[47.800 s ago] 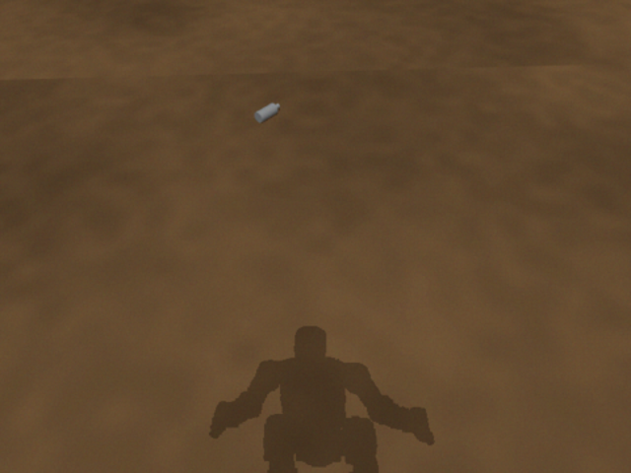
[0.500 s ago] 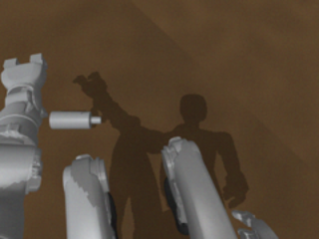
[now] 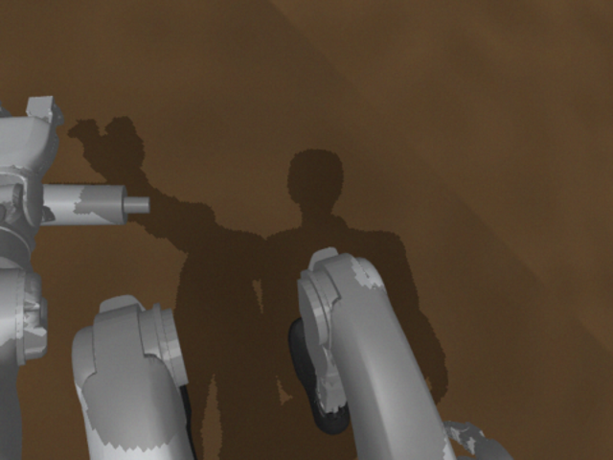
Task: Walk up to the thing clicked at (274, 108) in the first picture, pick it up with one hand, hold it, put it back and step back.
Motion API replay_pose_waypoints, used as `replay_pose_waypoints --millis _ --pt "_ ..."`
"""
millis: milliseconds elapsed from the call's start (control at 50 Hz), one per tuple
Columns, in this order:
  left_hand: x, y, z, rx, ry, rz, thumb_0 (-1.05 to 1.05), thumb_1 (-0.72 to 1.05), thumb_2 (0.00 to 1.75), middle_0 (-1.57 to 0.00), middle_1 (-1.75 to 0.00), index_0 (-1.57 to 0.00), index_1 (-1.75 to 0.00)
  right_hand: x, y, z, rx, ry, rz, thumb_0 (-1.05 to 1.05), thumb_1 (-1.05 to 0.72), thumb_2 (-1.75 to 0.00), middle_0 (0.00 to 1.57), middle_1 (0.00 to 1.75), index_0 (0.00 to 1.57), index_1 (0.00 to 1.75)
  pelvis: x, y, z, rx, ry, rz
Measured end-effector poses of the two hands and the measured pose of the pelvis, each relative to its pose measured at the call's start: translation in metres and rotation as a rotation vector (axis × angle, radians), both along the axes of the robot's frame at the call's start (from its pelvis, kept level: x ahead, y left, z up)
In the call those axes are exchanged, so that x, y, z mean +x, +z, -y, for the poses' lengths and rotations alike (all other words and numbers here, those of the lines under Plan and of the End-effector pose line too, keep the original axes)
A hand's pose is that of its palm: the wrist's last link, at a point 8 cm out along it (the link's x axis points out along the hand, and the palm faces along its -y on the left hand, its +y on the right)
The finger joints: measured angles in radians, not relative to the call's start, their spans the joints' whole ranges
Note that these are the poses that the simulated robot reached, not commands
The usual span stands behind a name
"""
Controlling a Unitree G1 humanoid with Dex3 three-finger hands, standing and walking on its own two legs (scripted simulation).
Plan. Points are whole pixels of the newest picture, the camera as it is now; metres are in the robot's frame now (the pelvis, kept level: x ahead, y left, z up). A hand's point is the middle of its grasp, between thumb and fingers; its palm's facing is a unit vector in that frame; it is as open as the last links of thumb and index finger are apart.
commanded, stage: home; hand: left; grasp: from above
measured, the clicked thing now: (93, 205) +0.48 +0.22 -0.30
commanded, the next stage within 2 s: none
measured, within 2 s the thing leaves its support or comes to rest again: neither
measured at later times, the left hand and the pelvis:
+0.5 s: hand out of the picture +0.38 +0.24 +0.01, palm faces -0.30 -0.59 -0.75, open 8.1 cm; pelvis +0.01 +0.00 +0.13, yaw +4 degrees
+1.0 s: hand out of the picture +0.26 +0.21 +0.22, palm faces +0.12 -0.95 -0.28, open 7.4 cm; pelvis +0.04 +0.00 +0.31, yaw +8 degrees
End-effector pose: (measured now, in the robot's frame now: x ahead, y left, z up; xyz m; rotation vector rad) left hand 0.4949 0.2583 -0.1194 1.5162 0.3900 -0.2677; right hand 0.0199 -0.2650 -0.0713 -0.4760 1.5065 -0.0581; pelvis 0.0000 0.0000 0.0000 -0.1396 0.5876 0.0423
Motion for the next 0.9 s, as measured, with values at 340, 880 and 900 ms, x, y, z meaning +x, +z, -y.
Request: replay_pose_waypoints --millis 340,880,900 --pt "-0.039 0.108 -0.012 -0.209 0.320 -0.004 0.00 0.26 0.94 -0.24 -0.56 -0.23 -0.57 0.058 0.021 -0.018 0.176 -0.109 0.129 0.01 -0.90 -0.89 0.20 0.30 0.20 0.30 0.014 0.067 0.000 0.032 0.016 -0.057" --pt "-0.237 0.316 0.000 -0.929 0.858 -0.072 0.01 0.89 0.90 -0.21 -0.31 -0.21 -0.30 0.225 0.257 -0.054 0.190 0.066 0.725 0.01 -0.91 -0.89 0.20 0.30 0.20 0.30 0.029 0.263 0.003 0.078 0.086 0.164" --pt "-0.240 0.324 0.001 -0.948 0.876 -0.074 0.01 0.90 0.90 -0.21 -0.31 -0.21 -0.30 0.225 0.265 -0.057 0.192 0.063 0.730 0.01 -0.91 -0.89 0.20 0.30 0.20 0.30 0.031 0.270 0.003 0.079 0.088 0.174"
